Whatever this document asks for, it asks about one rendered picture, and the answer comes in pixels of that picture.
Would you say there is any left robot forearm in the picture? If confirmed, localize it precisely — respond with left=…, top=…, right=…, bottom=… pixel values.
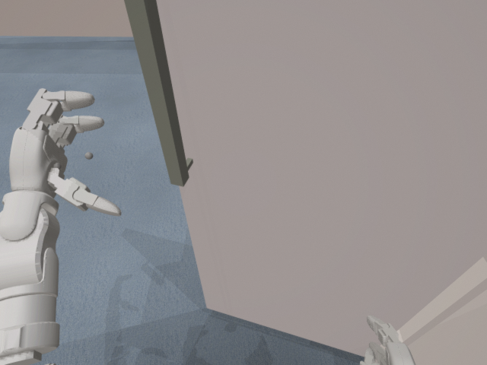
left=0, top=190, right=60, bottom=365

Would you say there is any left robot hand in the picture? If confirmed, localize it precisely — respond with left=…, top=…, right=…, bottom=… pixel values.
left=9, top=88, right=121, bottom=216

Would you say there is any fridge door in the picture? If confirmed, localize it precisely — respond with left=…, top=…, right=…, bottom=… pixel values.
left=156, top=0, right=487, bottom=357

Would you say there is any right robot hand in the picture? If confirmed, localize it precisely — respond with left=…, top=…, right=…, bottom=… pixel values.
left=360, top=315, right=415, bottom=365

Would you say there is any handle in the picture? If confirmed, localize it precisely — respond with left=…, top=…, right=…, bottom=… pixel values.
left=124, top=0, right=193, bottom=187

